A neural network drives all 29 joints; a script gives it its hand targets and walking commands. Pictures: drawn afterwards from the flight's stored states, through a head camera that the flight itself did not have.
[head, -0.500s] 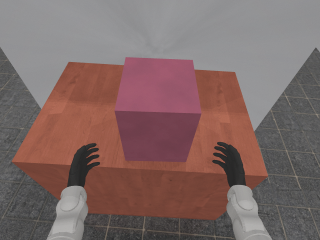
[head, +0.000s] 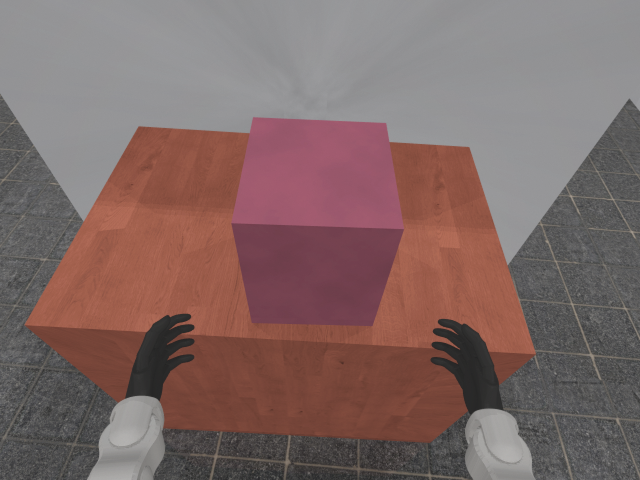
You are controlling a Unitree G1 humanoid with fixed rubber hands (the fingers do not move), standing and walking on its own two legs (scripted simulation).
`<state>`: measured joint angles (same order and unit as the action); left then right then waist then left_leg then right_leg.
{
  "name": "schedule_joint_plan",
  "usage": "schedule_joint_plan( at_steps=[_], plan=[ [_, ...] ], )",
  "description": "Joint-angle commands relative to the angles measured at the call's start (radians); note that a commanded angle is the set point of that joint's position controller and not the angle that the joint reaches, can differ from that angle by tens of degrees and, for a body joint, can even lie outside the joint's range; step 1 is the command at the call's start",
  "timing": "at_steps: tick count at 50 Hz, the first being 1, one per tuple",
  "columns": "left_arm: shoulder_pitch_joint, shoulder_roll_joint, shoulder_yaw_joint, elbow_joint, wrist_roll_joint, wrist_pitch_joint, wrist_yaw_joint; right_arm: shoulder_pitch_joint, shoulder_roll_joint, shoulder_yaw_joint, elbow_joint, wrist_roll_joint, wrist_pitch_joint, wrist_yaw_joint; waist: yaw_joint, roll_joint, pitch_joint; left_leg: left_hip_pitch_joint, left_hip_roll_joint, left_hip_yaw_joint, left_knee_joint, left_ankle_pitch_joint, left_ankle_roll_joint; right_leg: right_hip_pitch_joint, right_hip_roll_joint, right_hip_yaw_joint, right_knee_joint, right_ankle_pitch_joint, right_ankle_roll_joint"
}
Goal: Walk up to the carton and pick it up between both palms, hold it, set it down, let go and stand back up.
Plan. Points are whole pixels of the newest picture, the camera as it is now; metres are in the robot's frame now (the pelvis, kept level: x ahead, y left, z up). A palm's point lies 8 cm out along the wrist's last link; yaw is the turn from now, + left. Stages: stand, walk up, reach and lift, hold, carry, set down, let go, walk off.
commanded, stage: set down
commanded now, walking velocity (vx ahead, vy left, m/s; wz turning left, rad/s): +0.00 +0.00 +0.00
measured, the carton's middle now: (316, 227) +0.46 +0.02 +0.01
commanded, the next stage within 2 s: let go in 1.50 s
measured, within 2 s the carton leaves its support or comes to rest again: neither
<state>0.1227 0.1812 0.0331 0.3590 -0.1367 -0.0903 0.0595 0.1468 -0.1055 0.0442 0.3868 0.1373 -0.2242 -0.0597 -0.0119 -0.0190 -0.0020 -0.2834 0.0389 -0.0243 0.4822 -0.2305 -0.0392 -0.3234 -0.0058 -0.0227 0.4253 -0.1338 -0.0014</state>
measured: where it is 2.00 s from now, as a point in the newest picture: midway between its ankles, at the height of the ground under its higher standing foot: outside the picture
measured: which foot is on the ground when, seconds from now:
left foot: down 0.00-1.00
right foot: down 0.00-1.00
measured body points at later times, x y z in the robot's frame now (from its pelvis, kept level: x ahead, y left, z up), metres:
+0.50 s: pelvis +0.02 +0.01 +0.00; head +0.03 +0.02 +0.45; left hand +0.23 +0.22 -0.04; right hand +0.23 -0.19 -0.04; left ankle +0.01 +0.14 -0.74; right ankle +0.06 -0.12 -0.74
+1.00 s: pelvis +0.02 +0.01 +0.00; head +0.03 +0.02 +0.45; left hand +0.22 +0.23 -0.06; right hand +0.21 -0.19 -0.06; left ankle +0.01 +0.14 -0.74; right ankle +0.06 -0.12 -0.74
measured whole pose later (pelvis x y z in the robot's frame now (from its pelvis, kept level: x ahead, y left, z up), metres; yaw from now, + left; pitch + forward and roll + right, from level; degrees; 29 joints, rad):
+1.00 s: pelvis +0.02 +0.01 +0.00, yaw +0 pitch +0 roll -1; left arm 0.19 0.19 0.03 0.38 -0.13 0.10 0.05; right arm 0.17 -0.11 0.02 0.59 0.03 -0.18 -0.03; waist -0.01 -0.02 0.02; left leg -0.21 0.04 -0.02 0.46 -0.25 -0.04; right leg -0.25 -0.01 -0.02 0.40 -0.15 0.01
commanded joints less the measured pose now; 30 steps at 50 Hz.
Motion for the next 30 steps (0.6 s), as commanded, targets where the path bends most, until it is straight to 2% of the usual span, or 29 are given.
schedule_joint_plan(
  at_steps=[1, 2, 3, 4, 5, 6, 7, 8, 9, 10, 11, 12, 13, 14, 15, 16, 17, 18, 19, 20, 21, 22, 23, 24, 25, 26, 27, 29, 30],
  plan=[
    [-0.071, 0.098, -0.081, -0.208, -0.026, -0.062, 0.024, -0.081, -0.1, -0.126, -0.196, -0.023, -0.055, 0.026, 0.034, -0.012, -0.168, 0.096, -0.036, 0.078, -0.19, -0.065, 0.021, 0.281, 0.019, 0.019, -0.083, -0.194, -0.025],
    [-0.056, 0.082, -0.1, -0.238, -0.026, -0.055, 0.021, -0.066, -0.112, -0.117, -0.182, -0.009, -0.057, 0.029, 0.026, 0.032, -0.196, 0.136, -0.037, 0.087, -0.191, -0.027, 0.019, 0.279, 0.017, 0.022, -0.09, -0.162, -0.024],
    [-0.023, 0.076, -0.086, -0.237, 0.004, -0.047, 0.021, -0.018, -0.114, -0.104, -0.15, -0.02, -0.058, 0.03, 0.024, 0.013, -0.189, 0.156, -0.038, 0.09, -0.183, 0.028, 0.01, 0.303, 0.028, 0.013, -0.09, -0.114, -0.026],
    [-0.032, 0.069, -0.085, -0.219, 0.011, -0.032, 0.016, -0.039, -0.115, -0.104, -0.158, -0.007, -0.054, 0.031, 0.023, 0.016, -0.196, 0.163, -0.037, 0.078, -0.175, 0.049, 0.006, 0.309, 0.027, 0.014, -0.085, -0.091, -0.03],
    [-0.028, 0.046, -0.107, -0.162, 0.012, -0.036, 0.0, -0.033, -0.109, -0.086, -0.114, -0.014, -0.055, 0.033, 0.014, 0.033, -0.165, 0.149, -0.04, 0.082, -0.182, 0.043, 0.008, 0.29, 0.021, 0.016, -0.095, -0.123, -0.026],
    [-0.031, 0.075, -0.08, -0.177, 0.028, -0.019, -0.001, -0.006, -0.106, -0.077, -0.087, -0.013, -0.039, 0.035, 0.027, 0.04, -0.171, 0.176, -0.044, 0.086, -0.177, 0.056, 0.008, 0.3, 0.025, 0.022, -0.102, -0.109, -0.027],
    [-0.008, 0.069, -0.067, -0.151, 0.049, -0.007, -0.008, 0.011, -0.104, -0.063, -0.067, -0.016, -0.039, 0.03, 0.018, 0.044, -0.161, 0.184, -0.054, 0.099, -0.172, 0.089, 0.007, 0.313, 0.014, 0.031, -0.105, -0.061, -0.025],
    [0.001, 0.065, -0.074, -0.224, 0.037, -0.019, -0.001, 0.002, -0.127, -0.076, -0.114, -0.009, -0.053, 0.03, 0.022, 0.045, -0.179, 0.195, -0.052, 0.095, -0.165, 0.13, -0.001, 0.32, 0.025, 0.024, -0.098, -0.029, -0.024],
    [0.032, 0.063, -0.057, -0.108, 0.062, 0.015, -0.015, 0.008, -0.127, -0.081, -0.048, -0.029, -0.041, 0.024, 0.024, 0.024, -0.129, 0.181, -0.052, 0.084, -0.168, 0.123, 0.002, 0.318, 0.031, 0.026, -0.107, -0.032, -0.026],
    [0.041, 0.067, -0.039, -0.186, 0.069, 0.01, -0.013, 0.014, -0.13, -0.08, -0.087, -0.013, -0.061, 0.026, 0.031, 0.027, -0.183, 0.209, -0.054, 0.094, -0.15, 0.202, -0.008, 0.349, 0.038, 0.007, -0.093, 0.039, -0.019],
    [0.045, 0.063, -0.044, -0.224, 0.076, 0.001, -0.004, 0.006, -0.139, -0.09, -0.086, -0.013, -0.074, 0.033, 0.04, 0.046, -0.193, 0.222, -0.05, 0.089, -0.152, 0.221, -0.012, 0.333, 0.045, 0.005, -0.092, 0.032, -0.024],
    [0.061, 0.048, -0.06, -0.164, 0.078, 0.02, -0.016, 0.017, -0.14, -0.079, -0.058, -0.012, -0.069, 0.034, 0.017, 0.037, -0.178, 0.221, -0.051, 0.089, -0.15, 0.211, -0.011, 0.339, 0.035, 0.01, -0.102, 0.038, -0.023],
    [0.034, 0.07, -0.05, -0.235, 0.078, 0.007, -0.008, 0.01, -0.141, -0.101, -0.108, -0.016, -0.084, 0.03, 0.024, 0.038, -0.213, 0.235, -0.048, 0.085, -0.146, 0.218, -0.017, 0.36, 0.047, 0.001, -0.091, 0.058, -0.022],
    [0.062, 0.049, -0.046, -0.205, 0.09, 0.011, -0.006, 0.004, -0.156, -0.103, -0.057, -0.024, -0.085, 0.035, 0.033, 0.05, -0.182, 0.237, -0.047, 0.086, -0.15, 0.266, -0.024, 0.332, 0.055, -0.005, -0.098, 0.073, -0.022],
    [0.064, 0.053, -0.06, -0.218, 0.082, 0.015, -0.007, 0.028, -0.169, -0.101, -0.04, -0.02, -0.079, 0.037, 0.012, 0.048, -0.185, 0.251, -0.048, 0.093, -0.146, 0.253, -0.023, 0.33, 0.052, -0.003, -0.093, 0.075, -0.026],
    [0.043, 0.068, -0.051, -0.196, 0.085, 0.01, -0.008, 0.024, -0.148, -0.089, -0.059, -0.02, -0.081, 0.035, 0.016, 0.022, -0.175, 0.237, -0.054, 0.097, -0.146, 0.226, -0.013, 0.34, 0.04, 0.01, -0.103, 0.055, -0.02],
    [0.045, 0.061, -0.063, -0.184, 0.078, 0.001, -0.012, 0.013, -0.142, -0.077, -0.056, -0.022, -0.085, 0.035, 0.016, 0.022, -0.202, 0.228, -0.055, 0.094, -0.146, 0.235, -0.012, 0.348, 0.039, 0.006, -0.098, 0.075, -0.018],
    [0.056, 0.079, -0.059, -0.222, 0.072, -0.003, -0.007, 0.02, -0.145, -0.096, -0.099, -0.027, -0.094, 0.031, 0.012, 0.022, -0.213, 0.222, -0.05, 0.095, -0.142, 0.243, -0.013, 0.363, 0.038, 0.003, -0.09, 0.093, -0.015],
    [0.061, 0.072, -0.062, -0.216, 0.088, 0.001, -0.003, 0.024, -0.157, -0.096, -0.04, -0.023, -0.086, 0.035, 0.011, 0.05, -0.179, 0.211, -0.047, 0.088, -0.149, 0.237, -0.025, 0.358, 0.046, -0.002, -0.092, 0.07, -0.019],
    [0.052, 0.07, -0.065, -0.176, 0.084, 0.021, -0.011, 0.007, -0.16, -0.114, -0.009, -0.039, -0.076, 0.031, -0.01, 0.027, -0.164, 0.229, -0.041, 0.086, -0.142, 0.221, -0.027, 0.338, 0.048, -0.005, -0.095, 0.055, -0.024],
    [0.06, 0.077, -0.049, -0.204, 0.082, 0.018, -0.011, 0.017, -0.157, -0.104, -0.036, -0.031, -0.08, 0.03, 0.01, 0.025, -0.15, 0.239, -0.048, 0.095, -0.144, 0.254, -0.022, 0.327, 0.047, -0.005, -0.103, 0.089, -0.018],
    [0.049, 0.082, -0.043, -0.199, 0.09, 0.004, -0.01, 0.046, -0.13, -0.081, -0.021, -0.016, -0.076, 0.034, 0.007, 0.059, -0.177, 0.249, -0.054, 0.099, -0.142, 0.243, -0.018, 0.336, 0.034, 0.004, -0.104, 0.082, -0.018],
    [0.069, 0.079, -0.057, -0.226, 0.081, 0.012, -0.013, 0.045, -0.152, -0.091, -0.035, -0.01, -0.079, 0.037, 0.002, 0.034, -0.179, 0.257, -0.056, 0.1, -0.141, 0.262, -0.021, 0.336, 0.041, 0.002, -0.11, 0.098, -0.017],
    [0.044, 0.07, -0.056, -0.169, 0.097, 0.04, -0.015, 0.0, -0.165, -0.102, 0.035, -0.025, -0.068, 0.038, 0.006, 0.086, -0.146, 0.243, -0.049, 0.098, -0.151, 0.23, -0.033, 0.316, 0.041, -0.003, -0.112, 0.039, -0.022],
    [0.003, 0.078, -0.068, -0.175, 0.08, 0.032, -0.019, -0.004, -0.139, -0.105, 0.001, -0.032, -0.068, 0.032, -0.01, 0.061, -0.146, 0.226, -0.057, 0.101, -0.153, 0.158, -0.019, 0.316, 0.029, 0.004, -0.121, -0.008, -0.021],
    [0.001, 0.085, -0.064, -0.175, 0.076, 0.035, -0.017, -0.017, -0.16, -0.118, -0.006, -0.046, -0.064, 0.028, 0.009, 0.054, -0.161, 0.224, -0.059, 0.103, -0.155, 0.16, -0.019, 0.325, 0.034, -0.01, -0.109, -0.011, -0.013],
    [0.019, 0.073, -0.07, -0.153, 0.075, 0.042, -0.016, -0.004, -0.153, -0.103, -0.003, -0.049, -0.055, 0.035, -0.007, 0.054, -0.132, 0.224, -0.057, 0.106, -0.16, 0.172, -0.017, 0.305, 0.031, -0.005, -0.114, -0.001, -0.017],
    [0.038, 0.076, -0.063, -0.147, 0.084, 0.06, -0.023, -0.005, -0.153, -0.104, 0.005, -0.047, -0.057, 0.038, -0.006, 0.043, -0.151, 0.23, -0.048, 0.099, -0.157, 0.169, -0.012, 0.316, 0.032, 0.0, -0.112, 0.013, -0.02],
    [0.002, 0.078, -0.074, -0.105, 0.079, 0.071, -0.022, -0.043, -0.167, -0.108, 0.033, -0.063, -0.05, 0.042, 0.004, 0.044, -0.124, 0.217, -0.055, 0.113, -0.164, 0.129, -0.009, 0.268, 0.029, -0.003, -0.126, -0.052, -0.019]
  ],
)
